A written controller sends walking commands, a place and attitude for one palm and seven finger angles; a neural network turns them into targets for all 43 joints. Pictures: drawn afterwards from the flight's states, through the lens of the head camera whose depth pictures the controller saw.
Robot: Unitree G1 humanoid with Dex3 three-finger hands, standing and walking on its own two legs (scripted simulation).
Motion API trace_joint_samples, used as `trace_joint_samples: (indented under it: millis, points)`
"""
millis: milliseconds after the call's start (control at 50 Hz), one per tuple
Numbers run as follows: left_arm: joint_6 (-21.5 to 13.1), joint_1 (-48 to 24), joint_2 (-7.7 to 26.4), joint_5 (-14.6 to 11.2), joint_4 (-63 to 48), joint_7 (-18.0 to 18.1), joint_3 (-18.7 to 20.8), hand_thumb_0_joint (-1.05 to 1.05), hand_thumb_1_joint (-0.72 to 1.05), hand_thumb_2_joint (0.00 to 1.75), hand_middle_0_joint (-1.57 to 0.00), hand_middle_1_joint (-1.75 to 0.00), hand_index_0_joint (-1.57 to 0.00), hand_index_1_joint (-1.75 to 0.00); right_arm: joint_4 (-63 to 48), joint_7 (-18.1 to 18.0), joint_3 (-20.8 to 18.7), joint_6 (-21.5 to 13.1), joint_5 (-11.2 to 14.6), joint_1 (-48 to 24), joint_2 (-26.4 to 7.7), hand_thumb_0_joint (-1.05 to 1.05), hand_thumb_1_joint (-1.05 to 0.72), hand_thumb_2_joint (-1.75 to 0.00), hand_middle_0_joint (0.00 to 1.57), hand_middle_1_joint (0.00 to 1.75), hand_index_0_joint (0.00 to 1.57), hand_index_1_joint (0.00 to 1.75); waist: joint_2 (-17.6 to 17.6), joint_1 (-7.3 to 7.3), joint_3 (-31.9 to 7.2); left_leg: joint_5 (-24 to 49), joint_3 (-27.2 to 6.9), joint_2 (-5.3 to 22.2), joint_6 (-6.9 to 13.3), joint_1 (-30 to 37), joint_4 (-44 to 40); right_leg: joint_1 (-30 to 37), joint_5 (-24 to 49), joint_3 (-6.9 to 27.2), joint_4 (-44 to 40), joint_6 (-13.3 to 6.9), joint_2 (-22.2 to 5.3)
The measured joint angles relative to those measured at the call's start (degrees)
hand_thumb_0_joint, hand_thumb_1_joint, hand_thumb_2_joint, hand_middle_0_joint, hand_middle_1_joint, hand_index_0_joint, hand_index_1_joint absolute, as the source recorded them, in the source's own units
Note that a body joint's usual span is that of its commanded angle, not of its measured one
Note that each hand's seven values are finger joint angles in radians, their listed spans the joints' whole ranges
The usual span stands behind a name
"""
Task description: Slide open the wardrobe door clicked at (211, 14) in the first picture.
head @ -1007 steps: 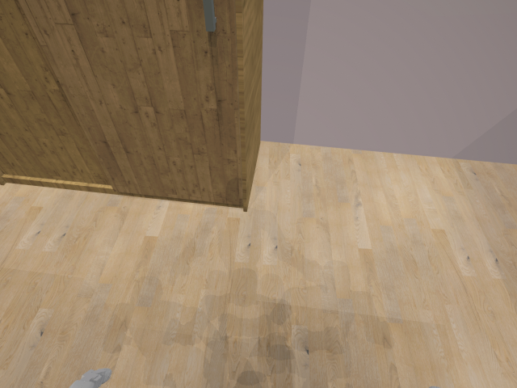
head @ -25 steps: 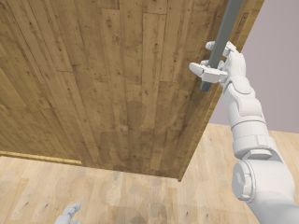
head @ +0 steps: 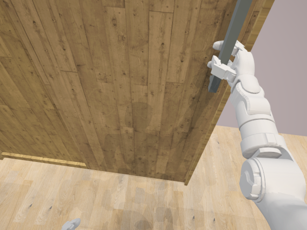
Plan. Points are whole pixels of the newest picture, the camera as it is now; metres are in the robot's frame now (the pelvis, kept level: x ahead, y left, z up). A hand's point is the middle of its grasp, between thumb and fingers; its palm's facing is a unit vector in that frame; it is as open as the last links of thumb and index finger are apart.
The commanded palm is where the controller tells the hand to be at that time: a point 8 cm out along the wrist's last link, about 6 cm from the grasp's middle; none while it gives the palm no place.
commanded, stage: grip the handle and tug to test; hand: right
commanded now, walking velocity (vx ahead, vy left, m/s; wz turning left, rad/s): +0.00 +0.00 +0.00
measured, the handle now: (225, 45) +0.52 -0.12 +0.25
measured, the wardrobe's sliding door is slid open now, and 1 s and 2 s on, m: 0.00 0.00 0.01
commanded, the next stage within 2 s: tug the door sideways, standing still in 0.48 s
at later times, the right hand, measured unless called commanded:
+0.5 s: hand (215, 67) +0.47 -0.10 +0.21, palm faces +0.03 +1.00 +0.03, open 5.8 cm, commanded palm +0.41 -0.15 +0.22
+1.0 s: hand (214, 66) +0.47 -0.09 +0.21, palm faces +0.09 +1.00 -0.03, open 5.8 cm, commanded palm +0.45 -0.10 +0.22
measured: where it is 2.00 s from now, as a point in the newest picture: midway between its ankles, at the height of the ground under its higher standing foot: outside the picture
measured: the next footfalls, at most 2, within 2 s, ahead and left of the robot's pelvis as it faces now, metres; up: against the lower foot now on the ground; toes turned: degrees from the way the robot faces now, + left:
none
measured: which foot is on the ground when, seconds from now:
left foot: down 0.00-1.00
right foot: down 0.00-1.00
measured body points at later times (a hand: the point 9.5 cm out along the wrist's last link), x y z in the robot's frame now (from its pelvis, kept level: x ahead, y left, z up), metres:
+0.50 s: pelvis +0.01 +0.00 +0.00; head +0.02 +0.02 +0.45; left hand +0.11 +0.25 -0.11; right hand +0.46 -0.15 +0.21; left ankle +0.01 +0.13 -0.74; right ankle -0.03 -0.12 -0.74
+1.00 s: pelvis +0.03 +0.00 +0.00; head +0.04 +0.01 +0.45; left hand +0.19 +0.22 -0.11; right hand +0.46 -0.15 +0.22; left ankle +0.01 +0.13 -0.74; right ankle -0.03 -0.12 -0.74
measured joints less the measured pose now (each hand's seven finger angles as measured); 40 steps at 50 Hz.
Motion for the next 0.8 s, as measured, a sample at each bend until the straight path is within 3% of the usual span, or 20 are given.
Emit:
trace_joint_samples:
  millis: [180, 360, 640, 800]
  points:
    - [-0.35, 0.06, 0.31, -0.16, -0.57, -0.05, 0.12, 0.01, 0.91, 0.89, -0.20, -0.30, -0.20, -0.30, 0.23, 0.39, -0.99, -0.70, -0.03, 0.30, -0.77, 0.00, -0.69, -0.81, 0.37, 1.38, 0.40, 1.36, -0.03, 0.39, 0.06, 0.45, -0.54, -0.22, 0.07, -0.44, -0.13, -0.15, 0.27, -0.53, -0.18, 0.03, -0.17]
    - [0.15, -0.18, 0.40, -0.49, -1.61, -0.39, 0.26, 0.01, 0.91, 0.89, -0.20, -0.30, -0.20, -0.30, -6.12, 0.52, -1.96, 0.50, 0.48, 4.96, -0.64, 0.00, -0.72, -0.77, 0.35, 1.39, 0.38, 1.34, -0.48, 0.50, -0.13, 0.50, -1.47, -0.69, 0.09, 0.45, -0.90, 1.35, 0.12, -1.53, -1.28, 0.09, -0.51]
    - [2.33, -3.33, -0.16, -0.42, -4.10, -1.54, 0.93, 0.01, 0.91, 0.90, -0.20, -0.30, -0.20, -0.30, -26.52, -1.17, -0.49, 8.92, 1.16, 15.90, 2.68, 0.00, -0.75, -0.77, 0.29, 1.40, 0.31, 1.34, -1.21, -0.75, -0.77, -1.00, -1.80, -0.94, -0.07, 3.61, -2.56, 4.81, -0.71, -1.93, -3.37, 0.12, -0.63]
    - [2.67, -6.00, -0.21, 0.24, -2.45, -0.88, 1.13, 0.01, 0.91, 0.90, -0.20, -0.30, -0.20, -0.30, -25.47, -3.37, 4.15, 13.65, 0.07, 10.96, 5.78, 0.01, -0.71, -0.81, 0.33, 1.39, 0.34, 1.36, -0.81, -3.36, -0.76, -2.57, 1.19, -0.36, -0.05, 3.96, -1.55, 3.48, -2.13, 1.18, -1.57, 0.36, -0.35]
